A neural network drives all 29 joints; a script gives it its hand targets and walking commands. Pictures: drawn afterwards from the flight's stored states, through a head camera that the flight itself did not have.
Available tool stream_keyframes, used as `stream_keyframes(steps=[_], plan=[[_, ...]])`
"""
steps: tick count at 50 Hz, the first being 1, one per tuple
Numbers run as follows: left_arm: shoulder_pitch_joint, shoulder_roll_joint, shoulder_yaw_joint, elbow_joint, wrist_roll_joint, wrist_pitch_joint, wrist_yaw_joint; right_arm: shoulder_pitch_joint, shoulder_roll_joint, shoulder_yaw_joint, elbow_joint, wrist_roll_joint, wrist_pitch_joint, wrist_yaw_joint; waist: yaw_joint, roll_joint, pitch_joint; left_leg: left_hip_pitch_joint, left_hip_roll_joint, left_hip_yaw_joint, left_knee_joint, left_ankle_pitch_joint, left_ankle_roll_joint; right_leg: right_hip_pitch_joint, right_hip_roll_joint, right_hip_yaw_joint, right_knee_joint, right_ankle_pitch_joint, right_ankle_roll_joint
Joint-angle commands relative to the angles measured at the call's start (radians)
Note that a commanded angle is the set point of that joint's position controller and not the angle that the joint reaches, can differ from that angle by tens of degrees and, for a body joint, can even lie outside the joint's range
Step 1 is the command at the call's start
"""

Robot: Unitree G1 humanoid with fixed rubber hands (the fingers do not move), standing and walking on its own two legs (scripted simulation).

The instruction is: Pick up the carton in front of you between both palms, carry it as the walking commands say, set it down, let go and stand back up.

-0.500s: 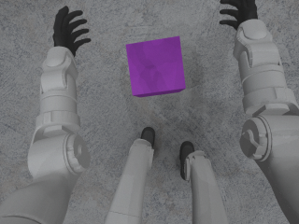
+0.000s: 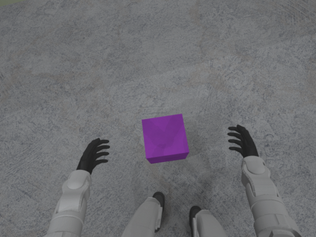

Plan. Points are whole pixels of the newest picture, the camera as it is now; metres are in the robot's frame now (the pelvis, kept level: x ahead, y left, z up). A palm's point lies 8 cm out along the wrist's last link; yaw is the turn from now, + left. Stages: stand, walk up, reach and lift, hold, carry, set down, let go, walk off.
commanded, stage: let go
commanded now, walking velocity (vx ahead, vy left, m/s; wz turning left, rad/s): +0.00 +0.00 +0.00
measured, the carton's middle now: (165, 140) +0.46 +0.07 -0.62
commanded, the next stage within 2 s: stand in 0.84 s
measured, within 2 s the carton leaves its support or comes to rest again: neither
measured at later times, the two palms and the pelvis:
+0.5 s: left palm (99, 191) +0.20 +0.19 -0.04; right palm (314, 213) +0.20 -0.28 -0.04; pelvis +0.04 -0.04 +0.03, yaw +1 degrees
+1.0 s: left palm (74, 194) +0.18 +0.26 -0.06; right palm out of the picture +0.18 -0.29 -0.05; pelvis +0.04 -0.02 +0.02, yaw +0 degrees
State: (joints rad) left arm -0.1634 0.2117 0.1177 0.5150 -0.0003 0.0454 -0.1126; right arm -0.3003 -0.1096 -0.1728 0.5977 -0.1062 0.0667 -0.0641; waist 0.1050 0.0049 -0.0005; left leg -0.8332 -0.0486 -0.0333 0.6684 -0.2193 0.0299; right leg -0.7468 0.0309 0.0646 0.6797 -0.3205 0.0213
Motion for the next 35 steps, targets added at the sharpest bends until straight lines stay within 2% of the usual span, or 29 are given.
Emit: stream_keyframes(steps=[1, 7, 15, 18, 23, 28, 31, 32, 33, 35], plan=[[0.084, 0.073, -0.017, -0.139, -0.015, -0.035, 0.017, 0.054, -0.097, 0.001, -0.102, 0.014, -0.045, 0.018, -0.014, 0.059, -0.481, 0.755, 0.052, -0.054, -0.051, 0.433, -0.066, 0.022, 0.037, -0.063, -0.125, 0.067, -0.022], [0.265, 0.065, -0.053, -0.192, -0.021, -0.05, 0.037, 0.235, -0.115, 0.039, -0.137, 0.039, -0.077, 0.045, -0.037, 0.013, -0.311, 0.743, 0.036, -0.025, -0.142, 0.367, -0.069, 0.281, 0.019, -0.048, -0.215, 0.14, -0.021], [0.343, 0.096, -0.055, -0.194, -0.015, -0.019, 0.037, 0.406, -0.147, 0.088, -0.198, 0.077, -0.052, 0.082, -0.087, -0.064, -0.104, 0.775, 0.003, 0.016, -0.225, 0.234, -0.05, 0.466, -0.019, -0.027, -0.315, 0.206, -0.006], [0.351, 0.108, -0.045, -0.184, -0.007, 0.003, 0.037, 0.444, -0.154, 0.105, -0.223, 0.093, -0.029, 0.097, -0.095, -0.065, -0.051, 0.802, -0.008, 0.025, -0.231, 0.214, -0.048, 0.485, -0.032, -0.019, -0.336, 0.232, -0.003], [0.373, 0.114, -0.035, -0.169, 0.007, 0.04, 0.04, 0.472, -0.162, 0.126, -0.259, 0.112, 0.005, 0.116, -0.087, -0.041, 0.01, 0.821, -0.017, 0.032, -0.235, 0.208, -0.047, 0.516, -0.044, -0.01, -0.348, 0.285, -0.001], [0.368, 0.114, -0.029, -0.168, 0.018, 0.062, 0.04, 0.468, -0.173, 0.128, -0.276, 0.113, 0.029, 0.122, -0.082, -0.031, 0.034, 0.825, -0.02, 0.033, -0.232, 0.203, -0.043, 0.532, -0.043, -0.007, -0.342, 0.313, 0.003], [0.36, 0.114, -0.029, -0.177, 0.021, 0.069, 0.038, 0.474, -0.178, 0.122, -0.276, 0.106, 0.04, 0.12, -0.089, -0.039, 0.029, 0.839, -0.019, 0.031, -0.229, 0.21, -0.041, 0.537, -0.039, -0.008, -0.335, 0.333, 0.006], [0.314, 0.153, -0.024, -0.234, 0.037, 0.118, 0.062, 0.529, -0.174, 0.121, -0.212, 0.129, 0.011, 0.098, -0.097, -0.025, -0.016, 0.78, -0.046, 0.036, -0.202, 0.18, -0.046, 0.605, -0.042, -0.001, -0.288, 0.456, 0.009], [0.333, 0.145, -0.033, -0.21, 0.033, 0.13, 0.073, 0.519, -0.179, 0.129, -0.223, 0.126, 0.006, 0.087, -0.105, -0.06, -0.021, 0.758, -0.042, 0.034, -0.202, 0.167, -0.04, 0.614, -0.044, 0.001, -0.271, 0.504, 0.015], [0.344, 0.132, -0.039, -0.214, 0.032, 0.138, 0.085, 0.513, -0.182, 0.133, -0.225, 0.126, 0.003, 0.079, -0.1, -0.067, -0.026, 0.729, -0.04, 0.033, -0.199, 0.169, -0.039, 0.626, -0.044, 0.0, -0.259, 0.522, 0.014]])
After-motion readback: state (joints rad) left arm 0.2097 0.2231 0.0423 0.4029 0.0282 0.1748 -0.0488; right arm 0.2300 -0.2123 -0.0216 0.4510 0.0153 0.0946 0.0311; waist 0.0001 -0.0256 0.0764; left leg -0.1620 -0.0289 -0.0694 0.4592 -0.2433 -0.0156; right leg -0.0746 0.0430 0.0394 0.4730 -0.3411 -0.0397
